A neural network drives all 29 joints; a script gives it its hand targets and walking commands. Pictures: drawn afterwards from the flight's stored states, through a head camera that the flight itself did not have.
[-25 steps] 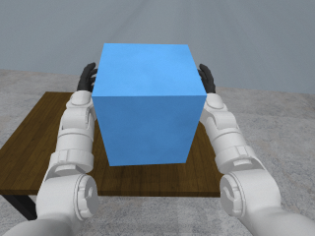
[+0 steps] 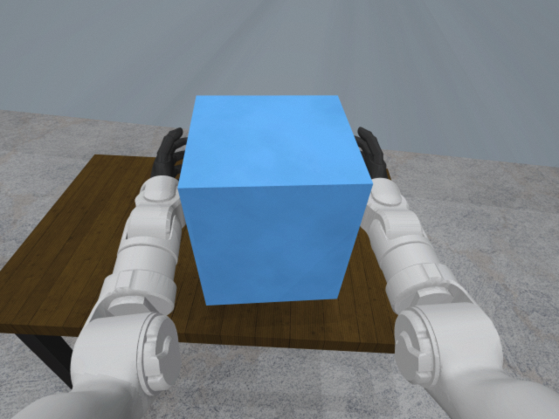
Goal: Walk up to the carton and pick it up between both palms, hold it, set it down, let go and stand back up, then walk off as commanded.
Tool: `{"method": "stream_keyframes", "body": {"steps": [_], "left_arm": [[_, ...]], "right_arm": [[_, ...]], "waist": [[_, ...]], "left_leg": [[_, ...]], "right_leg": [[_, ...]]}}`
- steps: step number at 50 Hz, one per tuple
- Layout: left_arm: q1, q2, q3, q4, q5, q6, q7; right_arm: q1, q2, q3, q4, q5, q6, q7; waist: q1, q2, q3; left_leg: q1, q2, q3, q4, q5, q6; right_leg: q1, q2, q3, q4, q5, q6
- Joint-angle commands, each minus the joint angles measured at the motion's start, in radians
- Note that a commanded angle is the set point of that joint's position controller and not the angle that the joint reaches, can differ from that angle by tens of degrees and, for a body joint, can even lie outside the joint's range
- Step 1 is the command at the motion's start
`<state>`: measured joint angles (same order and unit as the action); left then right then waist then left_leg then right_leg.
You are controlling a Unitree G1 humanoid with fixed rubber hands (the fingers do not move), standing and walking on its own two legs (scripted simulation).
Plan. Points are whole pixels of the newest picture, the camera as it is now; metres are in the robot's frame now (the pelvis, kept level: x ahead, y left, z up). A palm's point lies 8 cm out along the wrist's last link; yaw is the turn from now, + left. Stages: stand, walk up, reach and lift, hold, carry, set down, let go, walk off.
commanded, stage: set down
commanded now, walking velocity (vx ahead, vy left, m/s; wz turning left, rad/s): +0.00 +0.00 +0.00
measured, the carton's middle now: (270, 202) +0.40 +0.02 +0.13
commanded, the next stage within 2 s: none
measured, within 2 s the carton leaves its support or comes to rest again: rests again in 2.00 s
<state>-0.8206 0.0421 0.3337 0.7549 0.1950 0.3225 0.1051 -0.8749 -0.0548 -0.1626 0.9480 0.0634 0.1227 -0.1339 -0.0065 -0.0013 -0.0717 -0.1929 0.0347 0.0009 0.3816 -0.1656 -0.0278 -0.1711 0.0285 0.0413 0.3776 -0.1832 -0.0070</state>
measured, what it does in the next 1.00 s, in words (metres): stands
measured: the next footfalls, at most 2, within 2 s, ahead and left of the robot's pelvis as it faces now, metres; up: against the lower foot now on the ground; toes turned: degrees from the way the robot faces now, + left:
none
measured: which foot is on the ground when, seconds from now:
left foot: down 0.00-1.00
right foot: down 0.00-1.00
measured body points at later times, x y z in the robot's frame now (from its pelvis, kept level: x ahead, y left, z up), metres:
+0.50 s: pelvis +0.01 +0.00 +0.00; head -0.01 +0.00 +0.45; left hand +0.42 +0.17 +0.14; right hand +0.44 -0.13 +0.15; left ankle +0.02 +0.14 -0.75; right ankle +0.01 -0.12 -0.75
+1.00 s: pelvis +0.01 -0.01 +0.00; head +0.00 -0.01 +0.45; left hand +0.42 +0.17 +0.11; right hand +0.44 -0.13 +0.13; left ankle +0.02 +0.14 -0.75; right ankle +0.01 -0.12 -0.75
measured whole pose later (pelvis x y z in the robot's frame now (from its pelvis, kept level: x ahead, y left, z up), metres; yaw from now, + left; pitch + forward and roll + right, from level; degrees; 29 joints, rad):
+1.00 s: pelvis +0.01 -0.01 +0.00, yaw +0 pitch +0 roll +0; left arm -0.76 0.00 0.38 0.86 0.19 0.18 0.12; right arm -0.83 -0.03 -0.26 1.00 -0.08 0.04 -0.08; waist 0.02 0.00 -0.05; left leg -0.19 0.03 0.00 0.35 -0.17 -0.03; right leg -0.18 0.03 0.04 0.38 -0.20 -0.01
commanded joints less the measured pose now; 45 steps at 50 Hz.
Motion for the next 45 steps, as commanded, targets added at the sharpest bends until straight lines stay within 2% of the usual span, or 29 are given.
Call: {"method": "stream_keyframes", "body": {"steps": [1, 3, 4, 5, 7, 9, 12, 17, 18, 19, 20, 21, 22, 24, 25, 26, 27, 28, 30, 31, 32, 33, 36, 37, 40, 41, 42, 44, 45], "left_arm": [[-0.668, -0.669, -0.284, -0.138, -0.028, -0.080, -0.125], [-0.666, -0.657, -0.263, -0.134, -0.022, -0.083, -0.132], [-0.729, -0.674, -0.288, -0.144, -0.036, -0.086, -0.132], [-0.685, -0.645, -0.254, -0.101, -0.023, -0.087, -0.136], [-0.692, -0.689, -0.299, -0.125, -0.041, -0.102, -0.132], [-0.712, -0.718, -0.319, -0.173, -0.061, -0.119, -0.121], [-0.708, -0.730, -0.322, -0.169, -0.049, -0.134, -0.107], [-0.684, -0.711, -0.299, -0.128, -0.030, -0.137, -0.106], [-0.701, -0.712, -0.302, -0.157, -0.033, -0.144, -0.108], [-0.669, -0.716, -0.287, -0.149, -0.025, -0.151, -0.108], [-0.696, -0.696, -0.276, -0.148, -0.033, -0.155, -0.106], [-0.682, -0.678, -0.276, -0.107, -0.021, -0.150, -0.112], [-0.715, -0.695, -0.278, -0.134, -0.021, -0.157, -0.107], [-0.647, -0.676, -0.235, -0.102, 0.000, -0.155, -0.114], [-0.637, -0.661, -0.218, -0.075, 0.008, -0.150, -0.121], [-0.670, -0.651, -0.210, -0.086, 0.007, -0.155, -0.125], [-0.645, -0.674, -0.247, -0.106, 0.001, -0.160, -0.123], [-0.646, -0.673, -0.233, -0.065, 0.007, -0.157, -0.124], [-0.652, -0.726, -0.279, -0.141, -0.011, -0.186, -0.111], [-0.670, -0.747, -0.302, -0.154, -0.016, -0.194, -0.102], [-0.664, -0.718, -0.286, -0.135, -0.003, -0.192, -0.103], [-0.687, -0.737, -0.308, -0.174, -0.018, -0.207, -0.099], [-0.631, -0.693, -0.253, -0.101, 0.010, -0.200, -0.112], [-0.600, -0.698, -0.265, -0.114, 0.002, -0.201, -0.112], [-0.644, -0.689, -0.249, -0.107, 0.013, -0.217, -0.111], [-0.646, -0.702, -0.266, -0.128, 0.007, -0.223, -0.108], [-0.572, -0.699, -0.247, -0.112, 0.029, -0.215, -0.110], [-0.560, -0.683, -0.212, -0.070, 0.034, -0.211, -0.126], [-0.538, -0.651, -0.184, -0.051, 0.051, -0.207, -0.133]], "right_arm": [[-0.710, 0.584, 0.198, -0.131, 0.006, -0.093, 0.171], [-0.672, 0.582, 0.167, -0.103, -0.022, -0.086, 0.173], [-0.700, 0.548, 0.108, -0.073, -0.037, -0.091, 0.176], [-0.678, 0.556, 0.106, -0.048, -0.035, -0.084, 0.180], [-0.698, 0.571, 0.112, -0.080, -0.052, -0.100, 0.181], [-0.712, 0.592, 0.157, -0.118, -0.028, -0.114, 0.184], [-0.728, 0.599, 0.156, -0.123, -0.033, -0.128, 0.191], [-0.650, 0.578, 0.117, -0.045, -0.063, -0.116, 0.199], [-0.649, 0.605, 0.130, -0.058, -0.064, -0.117, 0.198], [-0.675, 0.618, 0.164, -0.104, -0.058, -0.127, 0.199], [-0.667, 0.616, 0.157, -0.086, -0.062, -0.123, 0.199], [-0.639, 0.593, 0.107, -0.039, -0.084, -0.117, 0.197], [-0.672, 0.603, 0.099, -0.059, -0.080, -0.126, 0.201], [-0.645, 0.597, 0.099, -0.051, -0.084, -0.124, 0.204], [-0.611, 0.577, 0.075, -0.010, -0.113, -0.114, 0.205], [-0.613, 0.597, 0.082, -0.006, -0.111, -0.115, 0.205], [-0.608, 0.588, 0.074, -0.017, -0.109, -0.122, 0.205], [-0.639, 0.575, 0.065, -0.033, -0.104, -0.126, 0.206], [-0.638, 0.621, 0.125, -0.086, -0.096, -0.153, 0.211], [-0.659, 0.610, 0.109, -0.095, -0.092, -0.160, 0.213], [-0.627, 0.617, 0.115, -0.069, -0.100, -0.157, 0.211], [-0.620, 0.630, 0.112, -0.066, -0.111, -0.168, 0.211], [-0.599, 0.606, 0.081, -0.043, -0.138, -0.156, 0.214], [-0.593, 0.618, 0.112, -0.066, -0.121, -0.163, 0.214], [-0.577, 0.641, 0.106, -0.035, -0.127, -0.163, 0.213], [-0.571, 0.636, 0.097, -0.037, -0.129, -0.171, 0.218], [-0.548, 0.628, 0.126, -0.048, -0.120, -0.175, 0.221], [-0.532, 0.613, 0.072, -0.022, -0.149, -0.164, 0.215], [-0.530, 0.615, 0.073, -0.020, -0.149, -0.156, 0.212]], "waist": [[0.044, -0.002, -0.434], [0.033, -0.011, -0.401], [0.003, 0.018, -0.395], [0.021, 0.007, -0.340], [0.011, 0.018, -0.393], [0.028, 0.015, -0.474], [0.043, 0.028, -0.530], [0.038, 0.025, -0.433], [0.043, 0.010, -0.445], [0.070, -0.008, -0.480], [0.070, -0.017, -0.484], [0.039, -0.001, -0.423], [0.047, 0.022, -0.497], [0.072, -0.002, -0.441], [0.049, -0.012, -0.402], [0.061, -0.018, -0.426], [0.040, -0.006, -0.425], [0.038, 0.008, -0.425], [0.060, 0.013, -0.535], [0.046, 0.024, -0.567], [0.057, 0.016, -0.540], [0.037, 0.025, -0.589], [0.043, -0.004, -0.481], [0.058, -0.015, -0.482], [0.058, -0.018, -0.474], [0.048, 0.004, -0.503], [0.077, -0.015, -0.495], [0.040, -0.037, -0.433], [0.062, -0.041, -0.396]], "left_leg": [[0.268, -0.040, 0.035, -0.059, 0.279, -0.017], [0.254, -0.041, 0.037, -0.078, 0.228, -0.007], [0.253, -0.031, 0.028, -0.086, 0.206, -0.022], [0.239, -0.037, 0.041, -0.099, 0.158, -0.008], [0.236, -0.038, 0.037, -0.092, 0.189, -0.018], [0.278, -0.033, 0.029, -0.062, 0.311, -0.031], [0.295, -0.026, 0.026, -0.040, 0.382, -0.042], [0.259, -0.024, 0.041, -0.072, 0.282, -0.035], [0.246, -0.029, 0.046, -0.070, 0.297, -0.029], [0.242, -0.035, 0.049, -0.059, 0.321, -0.020], [0.246, -0.030, 0.051, -0.060, 0.323, -0.016], [0.210, -0.031, 0.050, -0.071, 0.265, -0.021], [0.224, -0.028, 0.048, -0.070, 0.278, -0.023], [0.225, -0.026, 0.056, -0.075, 0.290, -0.017], [0.236, -0.026, 0.062, -0.086, 0.260, -0.012], [0.209, -0.031, 0.068, -0.082, 0.261, -0.007], [0.227, -0.033, 0.062, -0.073, 0.299, -0.016], [0.215, -0.032, 0.053, -0.070, 0.294, -0.020], [0.246, -0.027, 0.053, -0.041, 0.410, -0.030], [0.262, -0.024, 0.044, -0.034, 0.434, -0.043], [0.254, -0.026, 0.054, -0.029, 0.421, -0.034], [0.271, -0.025, 0.051, -0.029, 0.433, -0.037], [0.221, -0.028, 0.059, -0.051, 0.345, -0.021], [0.223, -0.028, 0.059, -0.052, 0.358, -0.019], [0.179, -0.035, 0.066, -0.059, 0.327, -0.016], [0.202, -0.027, 0.068, -0.048, 0.382, -0.029], [0.202, -0.027, 0.068, -0.048, 0.388, -0.020], [0.162, -0.036, 0.070, -0.071, 0.321, -0.012], [0.158, -0.038, 0.076, -0.079, 0.283, -0.003]], "right_leg": [[0.119, 0.044, -0.098, -0.120, 0.163, 0.034], [0.112, 0.034, -0.093, -0.126, 0.144, 0.043], [0.073, 0.040, -0.106, -0.124, 0.104, 0.033], [0.066, 0.032, -0.098, -0.140, 0.073, 0.036], [0.084, 0.033, -0.103, -0.126, 0.113, 0.031], [0.110, 0.042, -0.099, -0.114, 0.189, 0.029], [0.085, 0.049, -0.101, -0.103, 0.228, 0.028], [0.064, 0.039, -0.102, -0.125, 0.148, 0.020], [0.095, 0.040, -0.099, -0.117, 0.191, 0.026], [0.115, 0.037, -0.089, -0.108, 0.234, 0.035], [0.107, 0.037, -0.084, -0.110, 0.235, 0.036], [0.088, 0.036, -0.093, -0.114, 0.200, 0.038], [0.089, 0.038, -0.087, -0.108, 0.204, 0.036], [0.093, 0.036, -0.090, -0.107, 0.205, 0.042], [0.075, 0.031, -0.092, -0.120, 0.180, 0.041], [0.101, 0.026, -0.084, -0.111, 0.202, 0.043], [0.102, 0.030, -0.087, -0.109, 0.241, 0.041], [0.096, 0.031, -0.089, -0.106, 0.234, 0.042], [0.106, 0.036, -0.089, -0.087, 0.325, 0.035], [0.082, 0.048, -0.101, -0.082, 0.306, 0.031], [0.093, 0.038, -0.091, -0.091, 0.315, 0.040], [0.087, 0.038, -0.098, -0.090, 0.330, 0.033], [0.104, 0.030, -0.087, -0.102, 0.274, 0.039], [0.114, 0.030, -0.085, -0.096, 0.309, 0.037], [0.133, 0.025, -0.076, -0.096, 0.301, 0.038], [0.119, 0.030, -0.085, -0.085, 0.320, 0.034], [0.131, 0.028, -0.082, -0.084, 0.347, 0.036], [0.164, 0.021, -0.075, -0.085, 0.336, 0.049], [0.166, 0.015, -0.069, -0.094, 0.311, 0.050]]}}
